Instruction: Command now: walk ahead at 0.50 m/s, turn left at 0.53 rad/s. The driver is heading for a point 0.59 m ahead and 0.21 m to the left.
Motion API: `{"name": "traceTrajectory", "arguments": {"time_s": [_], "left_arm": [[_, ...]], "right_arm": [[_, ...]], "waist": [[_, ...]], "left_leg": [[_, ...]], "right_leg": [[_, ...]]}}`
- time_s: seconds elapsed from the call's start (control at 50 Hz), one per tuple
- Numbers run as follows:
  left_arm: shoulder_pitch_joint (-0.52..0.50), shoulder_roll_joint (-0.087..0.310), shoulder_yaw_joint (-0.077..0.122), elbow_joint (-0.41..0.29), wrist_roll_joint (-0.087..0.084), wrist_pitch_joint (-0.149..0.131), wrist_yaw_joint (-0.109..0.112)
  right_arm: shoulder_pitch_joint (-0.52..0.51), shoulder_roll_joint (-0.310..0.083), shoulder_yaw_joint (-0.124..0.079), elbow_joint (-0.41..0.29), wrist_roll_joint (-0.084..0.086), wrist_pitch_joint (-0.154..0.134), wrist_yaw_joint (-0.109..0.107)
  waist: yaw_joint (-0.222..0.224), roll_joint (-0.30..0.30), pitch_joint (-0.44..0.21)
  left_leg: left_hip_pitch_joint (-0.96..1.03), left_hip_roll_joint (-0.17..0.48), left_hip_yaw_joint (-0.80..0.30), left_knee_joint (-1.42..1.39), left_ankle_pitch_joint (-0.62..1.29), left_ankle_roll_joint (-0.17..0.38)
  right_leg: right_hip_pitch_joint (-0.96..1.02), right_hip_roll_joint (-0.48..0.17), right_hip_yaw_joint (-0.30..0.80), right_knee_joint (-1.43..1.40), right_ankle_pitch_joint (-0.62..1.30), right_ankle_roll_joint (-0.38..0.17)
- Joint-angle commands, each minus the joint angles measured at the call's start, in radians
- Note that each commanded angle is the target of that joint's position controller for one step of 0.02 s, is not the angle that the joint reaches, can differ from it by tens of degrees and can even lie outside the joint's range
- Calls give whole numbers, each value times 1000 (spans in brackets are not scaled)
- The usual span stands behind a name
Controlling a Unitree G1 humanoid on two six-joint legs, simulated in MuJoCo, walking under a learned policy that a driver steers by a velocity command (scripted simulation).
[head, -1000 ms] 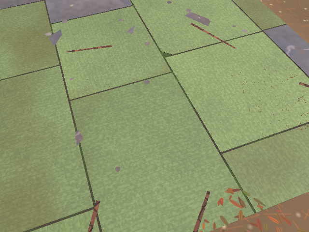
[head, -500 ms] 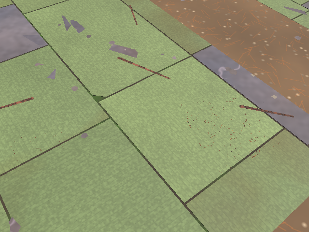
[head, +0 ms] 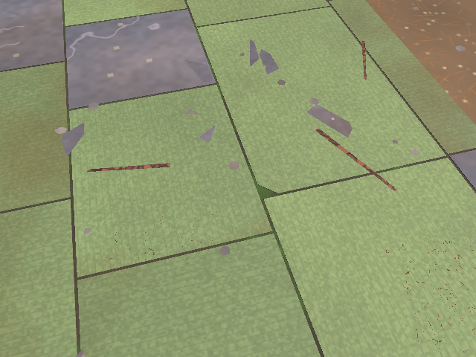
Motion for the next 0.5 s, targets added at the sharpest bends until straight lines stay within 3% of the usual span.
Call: {"name": "traceTrajectory", "arguments": {"time_s": [0.02, 0.08, 0.12, 0.16, 0.18, 0.2, 0.22, 0.24, 0.26, 0.28, 0.3, 0.34, 0.36, 0.42, 0.5], "left_arm": [[-85, 157, 37, -69, -8, -16, 9], [-47, 186, 48, -42, -25, -4, 11], [-36, 207, 55, -29, -34, 9, 12], [-41, 239, 63, -28, -42, 24, 16], [-49, 231, 58, -32, -45, 32, 20], [-28, 195, 41, -44, -24, 29, 25], [65, 48, -8, -107, 20, 9, 13], [-21, 117, -3, -112, -12, -26, 2], [-120, 174, 12, -142, -50, -42, -5], [-138, 160, 5, -144, -42, -53, 1], [-136, 159, 9, -132, -13, -55, 9], [-105, 164, 17, -125, 2, -35, 9], [-99, 150, 15, -122, 6, -25, 8], [-169, 111, 3, -142, 13, -7, 11], [-320, 77, -12, -176, 4, -15, -1]], "right_arm": [[-60, 1, 13, -82, -2, -12, 22], [-136, -16, 11, -122, 1, -8, 36], [-154, -35, 3, -144, -2, -4, 43], [-69, -79, -23, -138, -6, 3, 42], [79, -123, -51, -100, -3, 8, 35], [257, -198, -87, -53, 3, 18, 17], [225, -322, -101, -62, 13, 11, 8], [249, -247, -76, -103, 5, -7, 13], [219, -187, -57, -87, -5, -23, 18], [169, -166, -50, -87, -4, -32, 18], [99, -135, -40, -97, -6, -32, 15], [37, -106, -29, -121, -24, -34, 8], [35, -108, -30, -118, -21, -37, 4], [75, -132, -36, -91, -14, -40, -15], [133, -138, -38, -58, -4, -30, -31]], "waist": [[-17, -97, 34], [-1, -93, 56], [-12, -100, 51], [-76, -126, -26], [-161, -109, -104], [-235, -35, -197], [-106, 253, -271], [-177, 132, -409], [-191, 69, -263], [-151, 12, -174], [-108, -22, -119], [-52, 10, -95], [-44, 6, -88], [-58, -9, -44], [-115, 21, -13]], "left_leg": [[26, 13, 16, -148, 133, 12], [34, 1, 44, -235, 115, 44], [62, -28, 79, -269, 34, 77], [224, -103, 144, -281, -61, 122], [434, -152, 163, -333, -23, 156], [743, -105, 36, -346, -4, 204], [1040, 164, -544, -448, -199, 386], [1084, 232, -797, -603, -356, 425], [995, 209, -661, -630, -290, 370], [856, 167, -543, -626, -195, 339], [723, 128, -449, -626, -72, 313], [575, 85, -369, -664, 74, 306], [537, 78, -341, -676, 131, 314], [462, 41, -263, -695, 191, 305], [425, -16, -220, -681, 84, 243]], "right_leg": [[-34, -269, 74, -127, 294, -152], [36, -295, 29, -109, 305, -128], [93, -308, -2, -44, 447, -108], [113, -296, -45, 147, 772, -83], [50, -264, -80, 346, 829, -55], [-172, -224, -84, 637, 603, -9], [-622, -27, -21, 1005, -318, 58], [-716, -4, 223, 1118, -388, 44], [-794, -47, 230, 1107, -287, 22], [-768, -88, 225, 1026, -197, 9], [-702, -118, 226, 941, -142, 14], [-585, -139, 234, 864, -83, 27], [-569, -136, 223, 831, -71, 41], [-580, -113, 204, 677, 57, 80], [-511, -56, 201, 391, 295, 89]]}}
